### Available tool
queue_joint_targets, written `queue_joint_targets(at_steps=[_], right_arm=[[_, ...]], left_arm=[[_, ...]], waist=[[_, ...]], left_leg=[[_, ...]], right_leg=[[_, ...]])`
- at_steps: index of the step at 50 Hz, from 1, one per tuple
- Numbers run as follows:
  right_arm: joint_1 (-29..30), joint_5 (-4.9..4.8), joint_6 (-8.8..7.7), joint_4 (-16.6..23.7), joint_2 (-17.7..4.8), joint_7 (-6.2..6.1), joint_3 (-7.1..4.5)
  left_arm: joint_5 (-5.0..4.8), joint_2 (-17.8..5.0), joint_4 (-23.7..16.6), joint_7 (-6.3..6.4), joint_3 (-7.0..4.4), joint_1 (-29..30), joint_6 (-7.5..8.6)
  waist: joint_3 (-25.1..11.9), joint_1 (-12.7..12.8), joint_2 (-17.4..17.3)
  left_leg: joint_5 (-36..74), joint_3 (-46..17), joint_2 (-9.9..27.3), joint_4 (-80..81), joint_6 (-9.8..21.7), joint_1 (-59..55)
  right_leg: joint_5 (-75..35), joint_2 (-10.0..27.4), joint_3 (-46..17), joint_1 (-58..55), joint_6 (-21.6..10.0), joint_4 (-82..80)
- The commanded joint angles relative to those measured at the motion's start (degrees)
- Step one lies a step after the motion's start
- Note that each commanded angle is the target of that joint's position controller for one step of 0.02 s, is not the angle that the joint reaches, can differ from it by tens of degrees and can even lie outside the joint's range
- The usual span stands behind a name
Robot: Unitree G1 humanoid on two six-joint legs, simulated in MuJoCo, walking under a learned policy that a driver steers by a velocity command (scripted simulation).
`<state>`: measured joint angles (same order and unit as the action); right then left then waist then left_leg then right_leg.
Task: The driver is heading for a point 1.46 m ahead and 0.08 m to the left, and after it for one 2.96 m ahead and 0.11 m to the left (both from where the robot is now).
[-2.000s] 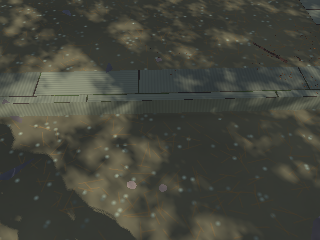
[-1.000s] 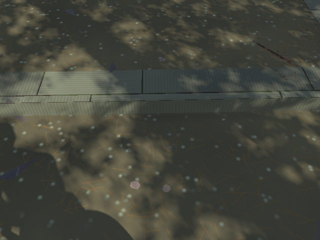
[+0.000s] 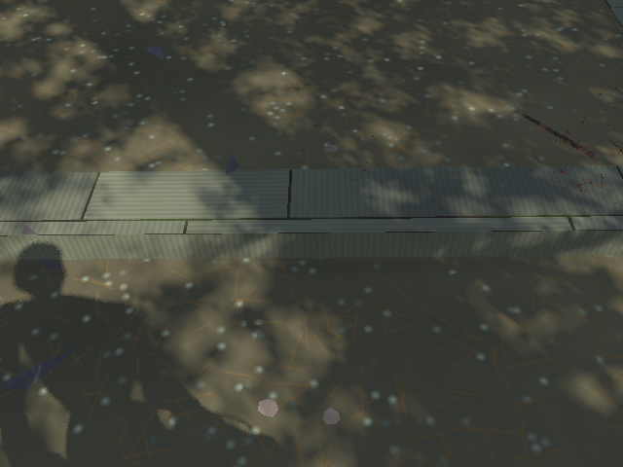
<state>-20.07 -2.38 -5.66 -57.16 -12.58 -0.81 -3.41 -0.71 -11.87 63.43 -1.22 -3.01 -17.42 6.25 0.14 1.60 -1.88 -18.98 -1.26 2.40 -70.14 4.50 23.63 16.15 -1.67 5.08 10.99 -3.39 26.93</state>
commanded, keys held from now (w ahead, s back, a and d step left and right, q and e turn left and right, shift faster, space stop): w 0.74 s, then no key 0.26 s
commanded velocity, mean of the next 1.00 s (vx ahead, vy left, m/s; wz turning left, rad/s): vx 0.42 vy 0.00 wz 0.00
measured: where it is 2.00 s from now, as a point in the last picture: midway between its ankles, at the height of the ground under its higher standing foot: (313, 351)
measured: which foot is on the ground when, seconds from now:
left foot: up 0.00-0.36, down 0.38-0.94, up 0.96-1.00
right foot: down 0.00-0.38, up 0.40-0.90, down 0.92-1.00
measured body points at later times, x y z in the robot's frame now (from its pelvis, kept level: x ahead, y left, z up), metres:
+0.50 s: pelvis +0.26 +0.08 -0.01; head +0.30 +0.09 +0.44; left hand +0.26 +0.35 -0.16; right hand +0.39 -0.17 -0.13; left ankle +0.34 +0.17 -0.74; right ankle +0.11 -0.07 -0.63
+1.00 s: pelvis +0.52 +0.05 -0.01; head +0.57 +0.04 +0.43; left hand +0.70 +0.29 -0.12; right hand +0.53 -0.22 -0.16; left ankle +0.36 +0.17 -0.68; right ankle +0.65 -0.04 -0.74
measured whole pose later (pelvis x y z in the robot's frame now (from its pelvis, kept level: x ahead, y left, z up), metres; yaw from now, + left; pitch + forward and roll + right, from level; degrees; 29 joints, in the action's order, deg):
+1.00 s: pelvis +0.52 +0.05 -0.01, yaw +0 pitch +2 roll +1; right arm -17.8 -0.4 -4.1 -57.5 -14.5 -0.4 -2.5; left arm 0.9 -13.3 51.8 -1.4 -2.5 -1.8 6.2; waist 2.6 -2.3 -0.4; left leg -32.4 -1.6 -2.0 -52.8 -0.5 11.3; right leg 3.5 0.1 2.7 28.4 -3.4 29.0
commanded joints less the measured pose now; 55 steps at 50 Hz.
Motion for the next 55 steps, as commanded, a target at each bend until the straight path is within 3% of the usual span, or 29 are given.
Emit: queue_joint_targets(at_steps=[1,4,7,11,14,16,17,18,19,20,21,22,23,24,25,26,28,32,37,42,44,46,47,48,49,50,52,53,55], right_arm=[[0.5,0.31,-0.34,3.7,-4.1,0.33,-1.71],[5.8,0.83,0.83,5.7,-2.7,0.44,-1.62],[14.5,1.11,0.69,9.0,-2.0,0.68,-0.93],[22.2,0.7,0.13,11.3,-2.3,1.89,-0.19],[25.5,0.48,-0.31,13.0,-2.9,2.99,0.05],[24.1,0.45,-0.63,13.4,-4.5,3.56,-0.41],[20.9,0.47,-0.74,12.8,-6.1,3.6,-1.13],[13.2,0.49,-0.74,10.8,-8.3,3.44,-2.36],[2.2,0.42,-0.52,7.6,-11.2,3.01,-3.83],[-6.8,1.73,-0.23,5.4,-16.7,2.39,-5.06],[-7.4,2.5,-0.52,5.0,-17.3,3.1,-4.48],[-3.5,1.96,-0.89,5.3,-11.9,3.25,-3.04],[1.7,1.57,-1.07,6.2,-9.2,3.15,-2.21],[6.8,1.91,-1.25,7.1,-8.0,3.21,-1.66],[9.3,2.51,-1.49,7.2,-6.4,3.46,-1.27],[9.9,3.02,-1.61,6.7,-5.0,3.6,-0.84],[7.9,2.81,-1.78,5.3,-5.2,3.28,-0.85],[3.8,2.68,-1.55,3.9,-8.1,1.46,-1.28],[-0.6,2.03,-0.84,3.0,-8.9,0.37,-1.18],[-3.3,2.17,0.81,0.9,-9.1,0.01,-1.11],[-1.7,2.02,1.33,0.9,-9.7,-0.26,-1.36],[0.7,1.78,1.7,1.5,-9.9,-0.33,-1.39],[-0.5,2.76,1.49,2.7,-8.4,-0.28,-0.68],[-10.8,3.47,0.99,1.1,-0.6,0.48,1.71],[-11.6,1.81,0.69,-0.9,-3.8,0.74,1.11],[-5.5,0.5,0.81,0.7,-8.1,0.67,0.02],[2.0,1.48,2.5,2.3,-8.2,-0.7,-0.47],[1.7,2.04,3.63,2.5,-7.5,-1.24,-0.56],[0.0,2.13,4.98,1.8,-4.5,-1.93,0.0]], left_arm=[[0.69,-4.0,-1.7,0.12,0.62,-1.8,0.23],[0.73,-6.3,-1.2,1.32,0.57,-5.3,0.0],[0.97,-7.7,-2.2,2.16,0.37,-6.1,-0.56],[0.23,-8.8,-2.6,2.4,-0.19,-9.1,-0.95],[-0.32,-8.9,-2.3,2.39,-0.61,-10.5,-1.39],[-0.36,-9.9,-2.6,2.36,-1.09,-9.4,-1.73],[-0.17,-10.7,-2.9,2.33,-1.37,-8.5,-1.94],[0.13,-11.0,-3.2,2.28,-1.43,-7.3,-2.36],[0.52,-9.9,-3.9,2.25,-0.93,-6.7,-2.61],[1.11,-5.6,-5.5,2.06,0.33,-9.7,-2.36],[-0.16,0.8,-5.2,1.49,2.12,-14.8,-0.54],[-1.87,-5.6,-6.3,1.26,0.55,-8.7,0.83],[-2.48,-8.0,-8.0,1.3,0.0,-3.3,1.5],[-1.79,-8.3,-8.5,1.89,-0.23,-0.8,1.6],[-0.89,-7.9,-8.3,2.31,-0.83,-0.5,0.97],[-0.77,-6.9,-8.0,2.26,-0.94,-2.4,-0.02],[-0.77,-5.2,-7.8,2.31,-0.95,-3.4,-1.37],[0.25,-6.4,-11.2,2.4,-1.51,5.9,-1.91],[0.1,-5.1,-13.9,1.41,-1.08,15.6,-1.0],[0.31,-4.5,-16.0,-0.25,-0.24,21.2,-0.12],[0.43,-6.9,-15.6,-0.64,-0.88,18.1,0.26],[1.22,-10.7,-12.0,-0.36,-2.46,6.9,0.83],[2.39,-14.4,-10.4,0.08,-3.17,0.0,0.89],[3.04,-16.2,-9.8,0.44,-3.0,-1.6,0.12],[1.78,-11.7,-9.5,0.14,-1.9,-3.5,-0.41],[0.85,-10.9,-10.6,0.13,-1.57,1.3,-0.68],[1.08,-7.4,-12.4,0.73,-0.11,11.0,-1.1],[1.65,-7.0,-12.3,0.92,0.08,13.0,-1.28],[2.69,-7.5,-11.9,1.03,-0.03,14.7,-1.87]], waist=[[4.5,-1.4,5.2],[5.9,-1.0,4.2],[7.1,0.6,4.2],[8.1,2.6,5.0],[8.8,2.5,5.7],[7.1,0.5,6.8],[4.4,-1.8,8.1],[-0.5,-6.2,8.6],[-7.2,-11.0,7.9],[-16.3,-11.0,-3.8],[-24.4,-7.3,-15.9],[-17.7,-7.7,-10.3],[-9.9,-6.6,-6.6],[-6.7,-4.5,-0.8],[-4.2,-2.5,-0.3],[-3.8,-0.6,-1.9],[-2.1,0.3,-2.4],[2.1,-1.0,-0.6],[3.7,-3.9,-1.1],[3.8,-5.2,-2.0],[1.2,-2.8,-3.7],[-5.3,2.8,-2.9],[-13.2,3.9,2.0],[-22.3,-0.9,16.4],[-28.6,1.4,13.0],[-21.3,1.4,9.6],[-9.9,-1.2,3.6],[-8.0,-3.0,5.1],[-6.3,-4.7,8.1]], left_leg=[[7.3,-1.9,5.9,1.7,0.8,14.6],[10.7,0.0,6.5,8.0,-2.1,18.5],[16.3,0.7,6.2,20.0,-4.0,20.6],[21.0,2.9,3.9,31.2,-4.0,17.9],[19.5,2.6,3.1,36.1,-2.2,16.8],[16.3,3.2,1.6,38.4,-0.3,12.3],[14.8,4.4,-0.2,38.5,0.8,6.7],[13.9,6.0,-2.5,38.3,2.2,-3.3],[13.6,4.8,-2.1,37.1,4.0,-18.9],[6.2,-15.5,11.6,39.3,9.2,-37.8],[-4.0,-43.7,21.2,52.3,15.9,-47.1],[-5.8,-41.1,19.0,54.9,12.4,-42.5],[-0.4,-30.7,17.3,54.7,9.8,-33.8],[6.8,-23.2,15.3,55.7,8.5,-24.5],[12.0,-17.5,13.0,57.0,7.7,-17.5],[13.0,-14.1,11.5,58.6,7.5,-14.1],[14.7,-10.6,10.3,61.4,8.7,-11.0],[16.7,-7.6,10.4,64.6,9.2,-13.2],[17.7,-2.6,8.3,65.4,6.9,-16.6],[34.6,0.8,8.8,57.6,5.2,-22.1],[41.6,-0.3,9.7,52.5,3.7,-25.6],[48.2,1.2,6.0,39.4,0.7,-26.2],[33.2,2.8,2.5,26.3,-1.7,-17.1],[-12.9,2.6,-5.5,5.3,-5.6,2.7],[-22.0,-6.4,-5.8,-2.5,-5.9,5.0],[-19.2,-6.0,-3.0,-3.9,-5.7,8.6],[-11.9,-3.2,1.6,2.3,-6.5,7.5],[-9.4,-3.3,3.2,7.0,-6.6,2.3],[-8.9,-1.0,2.4,16.6,-6.8,-4.8]], right_leg=[[-3.9,14.2,-17.1,-5.9,-7.0,-19.8],[-10.7,13.9,-13.3,-5.7,-8.0,-21.5],[-12.8,13.9,-11.2,-5.9,-8.2,-22.4],[-13.3,14.3,-8.2,-7.8,-7.6,-22.2],[-14.8,16.3,-7.3,-12.3,-6.8,-19.9],[-22.6,17.4,-6.6,-15.0,-5.7,-16.2],[-33.1,17.3,-5.9,-15.9,-5.1,-11.8],[-43.0,15.6,-3.9,-14.8,-3.9,-2.3],[-42.8,12.7,-1.8,-7.7,-1.8,11.5],[-21.4,6.6,0.0,9.4,0.7,33.6],[16.0,-2.3,-8.8,23.3,1.9,48.3],[14.4,1.2,-12.9,29.4,0.7,54.0],[9.3,4.3,-10.7,31.8,-0.3,53.6],[3.5,7.5,-9.9,28.5,-0.6,50.2],[0.5,9.5,-9.7,25.1,-0.7,46.7],[-1.2,10.8,-10.1,21.8,-0.9,44.8],[-2.0,11.4,-9.3,21.0,-0.6,41.3],[-11.7,11.9,-8.7,30.3,1.8,29.8],[-23.8,9.0,-5.8,29.7,2.5,12.8],[-23.1,5.2,-3.7,24.0,1.5,3.4],[-19.7,3.8,-4.3,19.9,-0.2,1.2],[-26.6,1.5,-2.6,5.6,-2.5,-3.8],[-50.4,9.7,-9.6,-10.6,-5.2,1.5],[-68.6,25.6,-27.2,-31.7,-16.9,4.9],[-58.4,25.9,-33.2,-31.6,-19.0,1.3],[-47.7,23.1,-27.6,-23.9,-16.2,-1.9],[-33.1,18.9,-20.5,-6.3,-12.1,-7.4],[-28.1,17.4,-18.4,1.0,-10.8,-9.7],[-23.8,14.2,-13.7,8.8,-9.8,-12.3]])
